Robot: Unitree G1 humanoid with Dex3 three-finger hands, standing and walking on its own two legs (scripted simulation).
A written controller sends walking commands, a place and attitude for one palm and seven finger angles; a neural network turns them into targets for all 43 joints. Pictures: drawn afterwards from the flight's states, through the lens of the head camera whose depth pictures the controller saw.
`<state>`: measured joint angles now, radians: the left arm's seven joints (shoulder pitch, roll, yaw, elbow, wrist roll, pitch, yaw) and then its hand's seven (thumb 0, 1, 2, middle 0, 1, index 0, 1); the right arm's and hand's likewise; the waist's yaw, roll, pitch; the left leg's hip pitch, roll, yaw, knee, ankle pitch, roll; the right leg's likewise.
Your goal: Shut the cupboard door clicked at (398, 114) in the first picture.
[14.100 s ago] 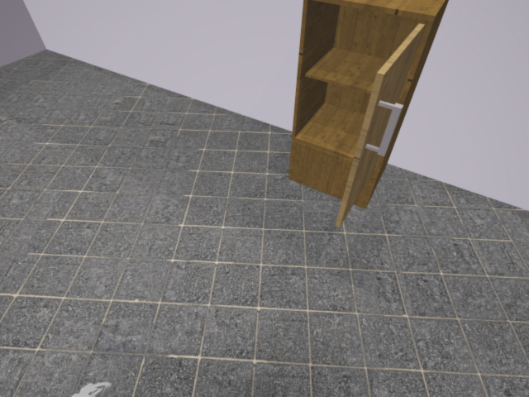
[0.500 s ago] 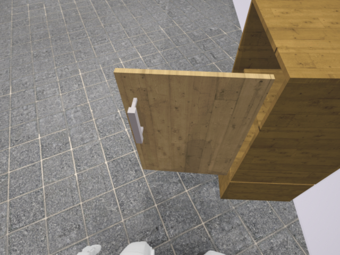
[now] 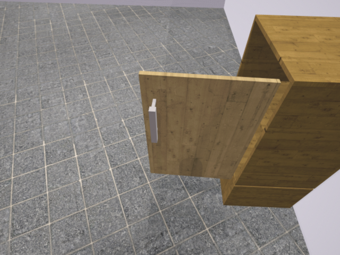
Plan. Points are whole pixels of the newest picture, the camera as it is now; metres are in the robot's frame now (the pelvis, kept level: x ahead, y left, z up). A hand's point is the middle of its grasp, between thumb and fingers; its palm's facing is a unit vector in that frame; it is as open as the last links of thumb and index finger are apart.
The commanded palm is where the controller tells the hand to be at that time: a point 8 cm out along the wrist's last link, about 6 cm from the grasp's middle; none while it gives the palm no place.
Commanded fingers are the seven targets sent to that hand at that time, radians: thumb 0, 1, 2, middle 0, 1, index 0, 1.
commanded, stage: come to a stop and stand still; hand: left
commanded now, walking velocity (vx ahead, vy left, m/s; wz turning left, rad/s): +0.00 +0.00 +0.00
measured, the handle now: (154, 121) +0.53 +0.10 -0.05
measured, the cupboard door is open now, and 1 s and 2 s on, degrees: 88 88 88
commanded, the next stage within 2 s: look again from close up in 0.56 s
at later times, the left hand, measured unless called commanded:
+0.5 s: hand out of the picture -0.05 +0.12 -0.17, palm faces +0.05 -0.99 -0.15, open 7.4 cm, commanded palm none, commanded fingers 0.00 0.90 0.90 -0.20 -0.30 -0.20 -0.30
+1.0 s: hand out of the picture +0.01 +0.16 -0.18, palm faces +0.04 -0.98 -0.20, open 7.4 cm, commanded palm none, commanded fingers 0.00 0.90 0.90 -0.20 -0.30 -0.20 -0.30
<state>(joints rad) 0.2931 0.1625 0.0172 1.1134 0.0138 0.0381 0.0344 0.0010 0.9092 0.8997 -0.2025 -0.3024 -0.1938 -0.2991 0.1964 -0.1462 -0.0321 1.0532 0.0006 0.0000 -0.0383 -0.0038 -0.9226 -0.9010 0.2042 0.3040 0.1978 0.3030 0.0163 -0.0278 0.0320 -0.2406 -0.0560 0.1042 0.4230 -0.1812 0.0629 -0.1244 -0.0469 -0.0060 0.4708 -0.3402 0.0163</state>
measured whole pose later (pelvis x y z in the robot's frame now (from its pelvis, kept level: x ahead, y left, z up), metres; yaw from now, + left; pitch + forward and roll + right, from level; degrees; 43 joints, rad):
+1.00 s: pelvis +0.01 -0.01 -0.01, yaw +1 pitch -1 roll +0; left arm 0.31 0.14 -0.01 1.06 0.01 -0.03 0.05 0.00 0.91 0.90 -0.20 -0.30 -0.20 -0.30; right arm 0.27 -0.17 0.00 1.07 -0.01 -0.02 -0.03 0.02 -0.93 -0.90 0.20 0.30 0.19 0.30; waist -0.01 0.01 0.01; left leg -0.29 -0.01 0.07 0.56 -0.26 0.04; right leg -0.12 0.00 -0.04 0.52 -0.39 -0.01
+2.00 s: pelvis +0.06 -0.04 -0.01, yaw -1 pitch +1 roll -1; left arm 0.38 0.13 0.01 1.08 0.02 0.01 0.02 0.00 0.91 0.90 -0.20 -0.30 -0.20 -0.30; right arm 0.22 -0.12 -0.01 1.03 -0.02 -0.04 -0.05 0.00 -0.93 -0.90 0.20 0.30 0.20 0.30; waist 0.03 -0.08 0.02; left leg -0.30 0.02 0.16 0.61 -0.32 0.08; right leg -0.24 0.02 -0.09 0.70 -0.49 -0.03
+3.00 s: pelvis +0.07 -0.13 +0.00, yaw +2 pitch -1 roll +1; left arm 0.28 0.16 -0.01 1.07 0.01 -0.01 0.02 0.00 0.91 0.90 -0.21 -0.30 -0.20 -0.30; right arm 0.28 -0.16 0.00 1.10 -0.01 -0.01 -0.02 0.00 -0.91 -0.90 0.20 0.30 0.19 0.30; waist 0.00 0.00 0.04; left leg -0.21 0.06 0.05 0.48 -0.26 -0.04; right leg -0.18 -0.04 -0.04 0.52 -0.31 0.01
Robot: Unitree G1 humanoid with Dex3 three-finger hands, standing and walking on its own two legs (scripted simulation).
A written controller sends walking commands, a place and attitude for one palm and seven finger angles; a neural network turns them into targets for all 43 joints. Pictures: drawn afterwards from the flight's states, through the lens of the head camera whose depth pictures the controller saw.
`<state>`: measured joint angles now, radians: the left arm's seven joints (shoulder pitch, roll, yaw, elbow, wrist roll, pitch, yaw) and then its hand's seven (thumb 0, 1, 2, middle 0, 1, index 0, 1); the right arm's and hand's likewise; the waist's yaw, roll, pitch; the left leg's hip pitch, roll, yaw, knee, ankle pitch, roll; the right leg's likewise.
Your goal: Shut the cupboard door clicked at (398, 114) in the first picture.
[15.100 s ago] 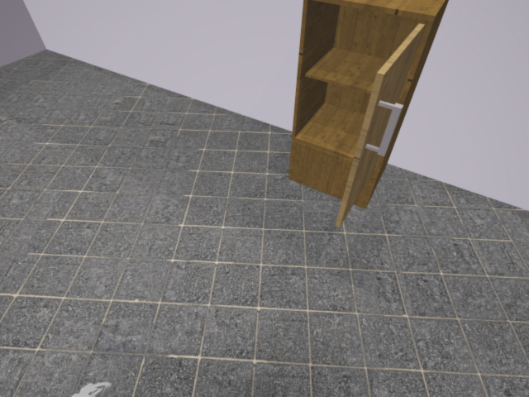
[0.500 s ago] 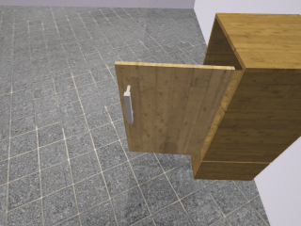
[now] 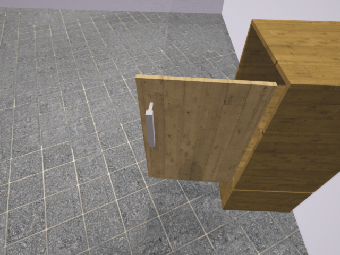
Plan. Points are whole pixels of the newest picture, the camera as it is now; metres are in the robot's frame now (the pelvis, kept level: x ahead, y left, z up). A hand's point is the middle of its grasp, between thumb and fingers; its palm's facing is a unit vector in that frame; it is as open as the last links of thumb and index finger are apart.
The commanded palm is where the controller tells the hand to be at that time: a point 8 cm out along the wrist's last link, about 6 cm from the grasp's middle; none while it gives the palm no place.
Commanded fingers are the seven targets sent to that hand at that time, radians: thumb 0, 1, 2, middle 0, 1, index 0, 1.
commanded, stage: look again from close up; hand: left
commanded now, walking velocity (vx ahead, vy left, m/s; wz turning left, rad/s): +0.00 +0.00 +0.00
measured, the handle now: (151, 125) +0.52 +0.09 -0.04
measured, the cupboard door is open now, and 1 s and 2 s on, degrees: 88 88 88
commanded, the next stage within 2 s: shuffle to correct the standing spot in 0.14 s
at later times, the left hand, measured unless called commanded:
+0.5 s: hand out of the picture -0.01 +0.18 -0.18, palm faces -0.04 -0.98 -0.17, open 7.4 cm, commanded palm none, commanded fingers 0.00 0.90 0.90 -0.20 -0.30 -0.20 -0.30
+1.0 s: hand out of the picture +0.01 +0.10 -0.19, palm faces +0.04 -1.00 -0.07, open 7.4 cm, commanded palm none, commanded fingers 0.00 0.90 0.90 -0.20 -0.30 -0.20 -0.30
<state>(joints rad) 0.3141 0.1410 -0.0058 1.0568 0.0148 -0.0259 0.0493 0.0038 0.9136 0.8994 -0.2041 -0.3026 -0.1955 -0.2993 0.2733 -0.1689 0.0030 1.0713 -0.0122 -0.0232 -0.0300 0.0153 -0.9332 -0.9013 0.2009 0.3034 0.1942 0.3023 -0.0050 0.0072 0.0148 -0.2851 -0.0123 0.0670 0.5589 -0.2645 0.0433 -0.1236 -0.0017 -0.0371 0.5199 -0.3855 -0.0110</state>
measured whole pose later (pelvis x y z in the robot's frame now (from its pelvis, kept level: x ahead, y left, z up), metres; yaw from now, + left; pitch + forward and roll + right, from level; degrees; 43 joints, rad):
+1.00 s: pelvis +0.05 -0.04 +0.00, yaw -2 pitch +1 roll -1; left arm 0.38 0.13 0.01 1.08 0.02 0.01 0.02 0.00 0.91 0.90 -0.20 -0.30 -0.20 -0.30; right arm 0.22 -0.12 -0.01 1.03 -0.02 -0.04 -0.05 0.00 -0.93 -0.90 0.20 0.30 0.20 0.30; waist 0.03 -0.08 0.02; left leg -0.30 0.02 0.16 0.61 -0.32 0.08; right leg -0.24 0.02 -0.09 0.70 -0.49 -0.03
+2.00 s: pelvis +0.06 -0.12 +0.00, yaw +1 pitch -1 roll +1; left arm 0.28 0.16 -0.01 1.07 0.01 -0.01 0.02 0.00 0.91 0.90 -0.21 -0.30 -0.20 -0.30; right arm 0.28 -0.16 0.00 1.10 -0.01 -0.01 -0.02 0.00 -0.91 -0.90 0.20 0.30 0.19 0.30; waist 0.00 0.00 0.04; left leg -0.21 0.06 0.05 0.48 -0.26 -0.04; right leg -0.18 -0.04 -0.04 0.52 -0.31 0.01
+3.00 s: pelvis +0.07 -0.11 +0.01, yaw +1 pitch -2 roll +1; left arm 0.28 0.15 0.00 1.12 0.02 -0.01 0.03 0.00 0.91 0.90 -0.20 -0.30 -0.20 -0.30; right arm 0.27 -0.14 0.00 1.15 -0.01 -0.02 -0.03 0.00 -0.91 -0.90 0.20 0.30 0.20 0.30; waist 0.01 -0.01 0.05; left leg -0.15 0.03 0.05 0.42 -0.24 -0.02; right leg -0.12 -0.06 -0.05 0.44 -0.29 0.03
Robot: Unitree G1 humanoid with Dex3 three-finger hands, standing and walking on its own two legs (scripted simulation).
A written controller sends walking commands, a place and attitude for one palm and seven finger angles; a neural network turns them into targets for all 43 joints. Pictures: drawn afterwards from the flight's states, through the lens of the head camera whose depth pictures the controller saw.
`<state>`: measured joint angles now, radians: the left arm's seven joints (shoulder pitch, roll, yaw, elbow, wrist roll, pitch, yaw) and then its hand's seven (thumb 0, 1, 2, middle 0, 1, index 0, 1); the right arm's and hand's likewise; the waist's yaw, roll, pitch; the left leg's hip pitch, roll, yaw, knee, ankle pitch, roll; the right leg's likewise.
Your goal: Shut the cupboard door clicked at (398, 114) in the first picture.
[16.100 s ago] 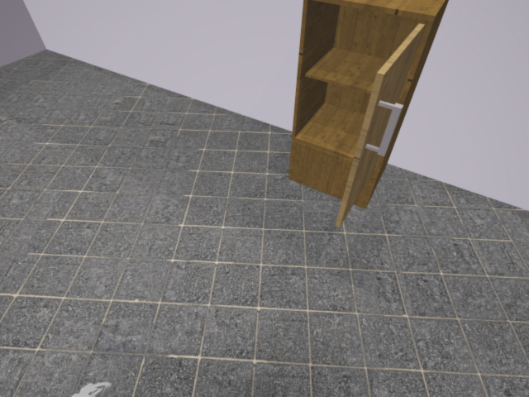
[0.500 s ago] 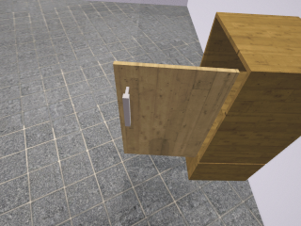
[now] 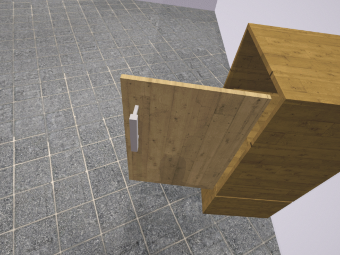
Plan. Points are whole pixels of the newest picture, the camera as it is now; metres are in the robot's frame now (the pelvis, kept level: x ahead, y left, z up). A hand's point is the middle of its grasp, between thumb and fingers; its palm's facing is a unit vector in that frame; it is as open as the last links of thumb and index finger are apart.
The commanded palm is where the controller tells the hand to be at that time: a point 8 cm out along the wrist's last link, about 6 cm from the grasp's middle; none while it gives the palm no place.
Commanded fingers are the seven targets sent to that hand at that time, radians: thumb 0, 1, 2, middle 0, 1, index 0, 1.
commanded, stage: come to a stop and stand still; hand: left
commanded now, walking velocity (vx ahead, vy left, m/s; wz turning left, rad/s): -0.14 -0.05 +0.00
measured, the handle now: (135, 129) +0.47 +0.15 -0.04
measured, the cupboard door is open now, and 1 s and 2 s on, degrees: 88 88 88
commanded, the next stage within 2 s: look again from close up in 1.32 s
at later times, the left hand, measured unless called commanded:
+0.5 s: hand out of the picture +0.04 +0.13 -0.17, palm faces -0.01 -0.97 -0.24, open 7.4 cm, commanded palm none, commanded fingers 0.00 0.90 0.90 -0.20 -0.30 -0.20 -0.30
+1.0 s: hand out of the picture +0.01 +0.09 -0.16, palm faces +0.05 -0.98 -0.20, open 7.4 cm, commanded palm none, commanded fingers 0.00 0.90 0.90 -0.20 -0.30 -0.20 -0.30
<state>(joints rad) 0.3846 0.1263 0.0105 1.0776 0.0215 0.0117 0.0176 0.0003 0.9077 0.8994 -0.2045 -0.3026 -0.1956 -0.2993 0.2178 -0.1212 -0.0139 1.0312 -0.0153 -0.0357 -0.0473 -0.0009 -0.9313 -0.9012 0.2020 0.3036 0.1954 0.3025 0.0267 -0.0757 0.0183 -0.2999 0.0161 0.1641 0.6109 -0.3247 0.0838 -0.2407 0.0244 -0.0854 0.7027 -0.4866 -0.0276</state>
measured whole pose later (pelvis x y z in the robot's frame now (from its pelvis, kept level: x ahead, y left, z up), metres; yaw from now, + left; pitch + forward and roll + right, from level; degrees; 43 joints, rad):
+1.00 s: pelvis +0.01 -0.08 +0.01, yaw +3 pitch -1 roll +1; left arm 0.28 0.16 -0.01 1.07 0.01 -0.01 0.02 0.00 0.91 0.90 -0.21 -0.30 -0.20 -0.30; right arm 0.28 -0.16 0.00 1.10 -0.01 -0.01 -0.02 0.00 -0.91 -0.90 0.20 0.30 0.19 0.30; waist 0.00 0.00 0.04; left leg -0.21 0.06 0.05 0.48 -0.26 -0.04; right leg -0.18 -0.04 -0.04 0.52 -0.31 0.01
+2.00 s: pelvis +0.02 -0.07 +0.01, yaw +3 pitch -2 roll +1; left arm 0.28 0.15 0.00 1.12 0.02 -0.01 0.03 0.00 0.91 0.90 -0.20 -0.30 -0.20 -0.30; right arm 0.27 -0.14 0.00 1.15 -0.01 -0.02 -0.03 0.00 -0.91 -0.90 0.20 0.30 0.20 0.30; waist 0.01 -0.01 0.05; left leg -0.15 0.03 0.05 0.42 -0.24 -0.02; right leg -0.12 -0.06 -0.05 0.44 -0.29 0.03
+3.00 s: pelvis -0.05 -0.06 -0.11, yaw +4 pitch +15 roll -3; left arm 0.46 0.23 0.17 -0.14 -0.30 -0.42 -0.26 0.01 0.90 0.90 -0.91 -1.07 -0.90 -1.07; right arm 0.28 -0.22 -0.02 0.55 0.04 -0.21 -0.06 0.01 -0.90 -0.90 0.21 0.30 0.20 0.30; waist 0.02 0.04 -0.15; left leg -1.06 0.06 -0.02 1.30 -0.52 0.00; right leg -0.97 -0.06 -0.06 1.27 -0.56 0.03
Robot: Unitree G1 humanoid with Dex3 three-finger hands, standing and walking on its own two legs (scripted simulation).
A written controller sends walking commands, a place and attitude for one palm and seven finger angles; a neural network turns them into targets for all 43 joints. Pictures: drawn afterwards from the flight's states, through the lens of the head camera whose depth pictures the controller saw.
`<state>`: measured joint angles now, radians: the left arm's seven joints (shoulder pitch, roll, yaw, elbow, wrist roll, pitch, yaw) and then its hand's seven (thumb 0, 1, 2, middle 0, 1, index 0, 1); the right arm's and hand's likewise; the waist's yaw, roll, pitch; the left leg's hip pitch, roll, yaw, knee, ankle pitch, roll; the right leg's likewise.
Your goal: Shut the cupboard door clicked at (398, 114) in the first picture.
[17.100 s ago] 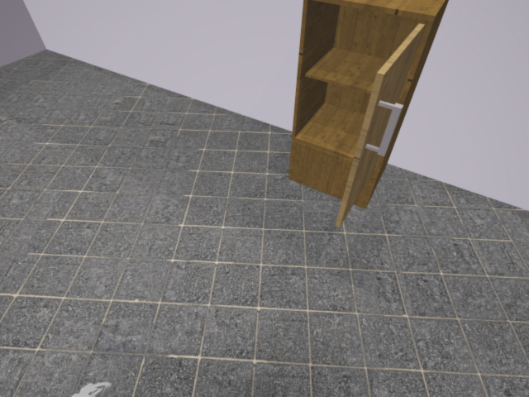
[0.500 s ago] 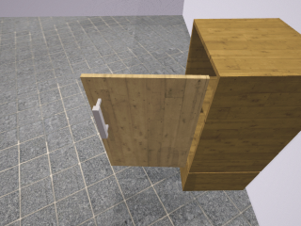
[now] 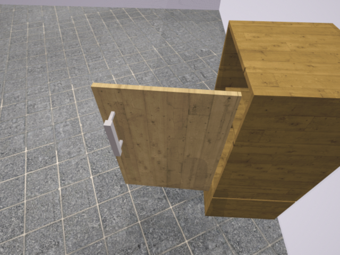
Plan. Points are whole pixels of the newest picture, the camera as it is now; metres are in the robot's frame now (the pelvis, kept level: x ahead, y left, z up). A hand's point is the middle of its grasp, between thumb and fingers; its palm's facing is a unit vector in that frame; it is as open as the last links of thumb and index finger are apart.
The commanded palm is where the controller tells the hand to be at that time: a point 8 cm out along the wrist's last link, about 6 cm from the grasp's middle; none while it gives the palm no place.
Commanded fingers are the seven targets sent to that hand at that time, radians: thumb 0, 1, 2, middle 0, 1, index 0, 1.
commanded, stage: come to a stop and stand still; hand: left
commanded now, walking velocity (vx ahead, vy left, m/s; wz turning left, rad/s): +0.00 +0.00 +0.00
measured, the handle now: (115, 134) +0.47 +0.21 -0.05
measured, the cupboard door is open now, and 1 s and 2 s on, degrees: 88 88 88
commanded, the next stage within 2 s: look again from close up in 0.32 s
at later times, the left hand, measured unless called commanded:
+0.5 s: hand out of the picture +0.02 +0.19 -0.17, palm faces +0.02 -0.98 -0.20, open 7.4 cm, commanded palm none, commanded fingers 0.00 0.90 0.90 -0.20 -0.30 -0.20 -0.30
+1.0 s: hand out of the picture +0.01 +0.18 -0.17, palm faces +0.04 -0.98 -0.18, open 7.4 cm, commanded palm none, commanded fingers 0.00 0.90 0.90 -0.20 -0.30 -0.20 -0.30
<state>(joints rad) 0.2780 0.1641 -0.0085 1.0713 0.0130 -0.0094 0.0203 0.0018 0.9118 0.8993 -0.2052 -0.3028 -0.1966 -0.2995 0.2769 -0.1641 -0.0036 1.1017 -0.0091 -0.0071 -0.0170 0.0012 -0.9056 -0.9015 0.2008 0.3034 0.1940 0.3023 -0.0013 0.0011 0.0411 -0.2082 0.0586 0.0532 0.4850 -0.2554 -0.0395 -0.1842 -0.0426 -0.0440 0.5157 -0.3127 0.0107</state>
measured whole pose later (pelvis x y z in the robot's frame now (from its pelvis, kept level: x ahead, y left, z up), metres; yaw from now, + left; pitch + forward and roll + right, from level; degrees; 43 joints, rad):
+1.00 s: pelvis +0.01 +0.01 +0.00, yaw +1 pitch -2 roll +1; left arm 0.28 0.15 0.00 1.12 0.02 -0.01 0.03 0.00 0.91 0.90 -0.20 -0.30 -0.20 -0.30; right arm 0.27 -0.14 0.00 1.15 -0.01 -0.02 -0.03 0.00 -0.91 -0.90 0.20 0.30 0.20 0.30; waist 0.01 -0.01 0.05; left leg -0.15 0.03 0.05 0.42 -0.24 -0.02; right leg -0.12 -0.06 -0.05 0.44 -0.29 0.03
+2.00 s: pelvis -0.06 +0.02 -0.12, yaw +1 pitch +15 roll -3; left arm 0.46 0.23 0.17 -0.14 -0.30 -0.42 -0.26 0.01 0.90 0.90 -0.91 -1.07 -0.90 -1.07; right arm 0.28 -0.22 -0.02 0.55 0.04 -0.21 -0.06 0.01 -0.90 -0.90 0.21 0.30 0.20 0.30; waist 0.02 0.04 -0.15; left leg -1.06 0.06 -0.02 1.30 -0.52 0.00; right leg -0.97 -0.06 -0.06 1.27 -0.56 0.03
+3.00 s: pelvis -0.04 +0.02 -0.11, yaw +1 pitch +16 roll -3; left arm 0.38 0.25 0.17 -0.05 -0.31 -0.37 -0.33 0.01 0.90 0.90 -1.30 -1.50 -1.29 -1.50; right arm 0.24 -0.24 -0.01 0.49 0.05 -0.16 -0.05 0.01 -0.90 -0.90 0.20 0.30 0.20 0.30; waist 0.00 0.05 -0.16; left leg -1.02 0.07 -0.04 1.27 -0.53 -0.01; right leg -0.93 -0.05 -0.07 1.23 -0.57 0.03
